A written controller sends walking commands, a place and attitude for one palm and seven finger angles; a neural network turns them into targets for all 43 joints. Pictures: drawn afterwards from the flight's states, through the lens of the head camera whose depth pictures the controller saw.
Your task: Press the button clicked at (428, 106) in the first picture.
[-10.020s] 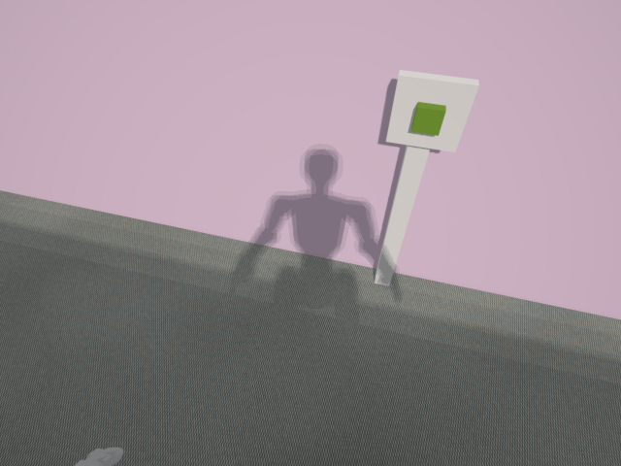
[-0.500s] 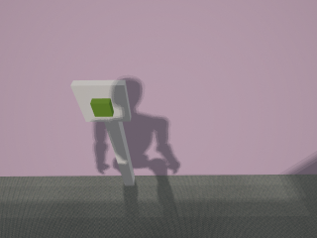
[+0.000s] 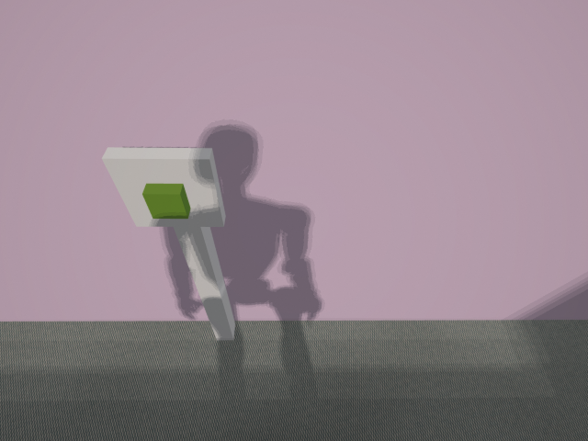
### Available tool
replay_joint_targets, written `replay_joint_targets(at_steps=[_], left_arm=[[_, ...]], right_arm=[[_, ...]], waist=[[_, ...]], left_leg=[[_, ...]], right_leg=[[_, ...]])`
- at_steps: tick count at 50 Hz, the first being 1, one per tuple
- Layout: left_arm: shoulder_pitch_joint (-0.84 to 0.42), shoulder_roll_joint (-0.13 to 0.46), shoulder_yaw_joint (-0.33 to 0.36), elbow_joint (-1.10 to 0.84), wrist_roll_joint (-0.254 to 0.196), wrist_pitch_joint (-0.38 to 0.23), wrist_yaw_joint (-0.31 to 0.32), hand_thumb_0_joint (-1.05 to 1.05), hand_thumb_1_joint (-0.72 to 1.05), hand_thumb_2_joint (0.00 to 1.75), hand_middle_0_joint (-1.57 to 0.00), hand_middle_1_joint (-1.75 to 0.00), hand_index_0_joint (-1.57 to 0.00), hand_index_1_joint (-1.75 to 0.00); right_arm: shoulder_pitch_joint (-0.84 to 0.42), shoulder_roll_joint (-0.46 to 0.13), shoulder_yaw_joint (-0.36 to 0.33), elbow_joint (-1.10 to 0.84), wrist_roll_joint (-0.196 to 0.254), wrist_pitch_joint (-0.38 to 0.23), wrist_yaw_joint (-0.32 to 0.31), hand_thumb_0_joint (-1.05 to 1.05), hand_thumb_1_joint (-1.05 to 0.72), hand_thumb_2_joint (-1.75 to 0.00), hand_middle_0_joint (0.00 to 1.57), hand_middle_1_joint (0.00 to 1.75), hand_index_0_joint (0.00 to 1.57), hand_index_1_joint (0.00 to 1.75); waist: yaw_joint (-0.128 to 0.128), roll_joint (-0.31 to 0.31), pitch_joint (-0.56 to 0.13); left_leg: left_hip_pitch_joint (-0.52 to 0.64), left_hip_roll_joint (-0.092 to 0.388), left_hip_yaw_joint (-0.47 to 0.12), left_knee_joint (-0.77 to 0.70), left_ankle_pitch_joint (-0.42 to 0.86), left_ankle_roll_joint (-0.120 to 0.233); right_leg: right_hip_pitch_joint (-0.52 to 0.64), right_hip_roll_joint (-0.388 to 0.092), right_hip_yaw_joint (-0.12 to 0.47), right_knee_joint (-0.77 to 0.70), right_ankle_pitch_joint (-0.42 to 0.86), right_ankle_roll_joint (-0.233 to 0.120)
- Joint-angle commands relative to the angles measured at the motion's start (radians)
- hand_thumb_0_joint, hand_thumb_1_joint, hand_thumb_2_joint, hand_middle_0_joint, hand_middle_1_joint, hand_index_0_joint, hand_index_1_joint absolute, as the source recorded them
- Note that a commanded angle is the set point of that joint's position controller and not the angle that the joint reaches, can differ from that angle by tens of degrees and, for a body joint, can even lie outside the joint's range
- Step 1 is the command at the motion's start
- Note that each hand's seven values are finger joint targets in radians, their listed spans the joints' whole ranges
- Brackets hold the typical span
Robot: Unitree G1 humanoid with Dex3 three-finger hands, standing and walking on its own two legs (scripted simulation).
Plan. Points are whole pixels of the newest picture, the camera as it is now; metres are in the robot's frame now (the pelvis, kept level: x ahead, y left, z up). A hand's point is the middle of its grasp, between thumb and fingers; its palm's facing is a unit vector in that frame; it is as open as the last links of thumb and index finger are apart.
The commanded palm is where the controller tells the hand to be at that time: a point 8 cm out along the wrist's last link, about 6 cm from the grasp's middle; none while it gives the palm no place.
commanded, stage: come to a stop and stand still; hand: left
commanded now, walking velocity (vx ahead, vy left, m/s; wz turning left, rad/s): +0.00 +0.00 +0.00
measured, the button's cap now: (168, 200) +0.50 +0.27 -0.01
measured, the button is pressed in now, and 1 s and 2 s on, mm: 0 0 0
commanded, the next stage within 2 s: look again from close up in 0.38 s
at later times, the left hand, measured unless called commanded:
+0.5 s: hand out of the picture +0.03 +0.16 -0.18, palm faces +0.02 -0.98 -0.19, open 7.4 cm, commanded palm none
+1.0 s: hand out of the picture +0.01 +0.15 -0.18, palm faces +0.04 -0.98 -0.18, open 7.4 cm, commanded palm none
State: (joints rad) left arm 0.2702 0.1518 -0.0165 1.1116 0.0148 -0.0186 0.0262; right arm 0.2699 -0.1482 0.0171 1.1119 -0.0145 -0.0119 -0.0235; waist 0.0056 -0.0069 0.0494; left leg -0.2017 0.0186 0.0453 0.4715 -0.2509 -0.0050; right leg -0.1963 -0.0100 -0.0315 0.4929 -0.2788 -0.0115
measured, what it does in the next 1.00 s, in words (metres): stands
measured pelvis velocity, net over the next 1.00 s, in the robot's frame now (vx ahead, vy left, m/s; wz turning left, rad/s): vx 0.02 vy -0.02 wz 0.01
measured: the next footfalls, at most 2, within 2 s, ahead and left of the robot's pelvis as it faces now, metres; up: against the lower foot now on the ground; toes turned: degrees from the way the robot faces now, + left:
none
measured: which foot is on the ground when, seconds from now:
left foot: down 0.00-1.00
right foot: down 0.00-1.00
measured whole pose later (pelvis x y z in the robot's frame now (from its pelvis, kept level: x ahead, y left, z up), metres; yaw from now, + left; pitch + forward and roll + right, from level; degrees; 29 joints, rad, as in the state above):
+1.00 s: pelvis +0.02 -0.02 +0.00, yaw +1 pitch -2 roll +0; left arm 0.29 0.15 0.00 1.12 0.01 -0.02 0.03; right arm 0.27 -0.14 0.01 1.14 -0.01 -0.01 -0.04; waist 0.01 -0.01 0.04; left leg -0.15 0.04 0.03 0.45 -0.27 -0.03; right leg -0.14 0.01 -0.05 0.46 -0.30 -0.04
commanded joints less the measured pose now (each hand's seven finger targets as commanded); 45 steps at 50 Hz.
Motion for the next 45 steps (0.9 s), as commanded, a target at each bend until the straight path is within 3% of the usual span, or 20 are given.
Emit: replay_joint_targets(at_steps=[1, 10, 45], left_arm=[[0.063, 0.106, 0.021, -0.028, -0.002, -0.011, 0.008, 0.00, 0.90, 0.90, -0.20, -0.30, -0.20, -0.30], [0.060, 0.110, 0.026, -0.033, -0.001, -0.012, 0.009, 0.00, 0.90, 0.90, -0.20, -0.30, -0.20, -0.30], [0.087, 0.097, 0.031, -0.026, -0.002, -0.010, 0.011, 0.00, 0.90, 0.90, -0.20, -0.30, -0.20, -0.30]], right_arm=[[0.045, -0.093, -0.020, -0.025, 0.002, -0.018, -0.006, 0.00, -0.90, -0.90, 0.20, 0.30, 0.20, 0.30], [0.043, -0.096, -0.020, -0.016, 0.002, -0.020, -0.010, 0.00, -0.90, -0.90, 0.20, 0.30, 0.20, 0.30], [0.057, -0.082, -0.020, 0.004, 0.002, -0.017, -0.017, 0.00, -0.90, -0.90, 0.20, 0.30, 0.20, 0.30]], waist=[[-0.002, -0.001, 0.007], [0.000, -0.002, -0.010], [0.004, 0.007, 0.010]], left_leg=[[-0.002, 0.079, -0.068, -0.081, 0.134, 0.032], [0.024, 0.085, -0.062, -0.072, 0.209, 0.029], [0.034, 0.087, -0.059, -0.081, 0.198, 0.024]], right_leg=[[-0.020, -0.093, 0.100, -0.104, 0.154, -0.031], [0.015, -0.095, 0.088, -0.090, 0.260, -0.032], [0.028, -0.094, 0.081, -0.118, 0.250, -0.036]])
